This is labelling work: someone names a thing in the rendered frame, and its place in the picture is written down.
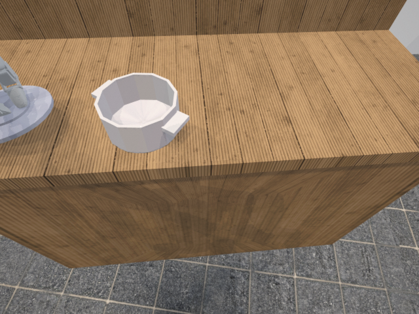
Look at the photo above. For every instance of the table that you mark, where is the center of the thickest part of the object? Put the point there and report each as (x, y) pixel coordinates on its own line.
(304, 123)

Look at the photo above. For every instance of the robot left hand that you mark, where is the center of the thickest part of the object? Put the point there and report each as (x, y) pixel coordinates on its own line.
(16, 92)

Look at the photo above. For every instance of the pot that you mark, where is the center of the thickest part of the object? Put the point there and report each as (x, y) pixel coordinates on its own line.
(139, 111)

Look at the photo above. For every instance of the knob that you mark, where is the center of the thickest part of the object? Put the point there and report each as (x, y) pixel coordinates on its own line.
(5, 99)

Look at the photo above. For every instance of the lid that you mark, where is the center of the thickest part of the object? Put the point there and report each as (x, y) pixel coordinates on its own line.
(21, 121)

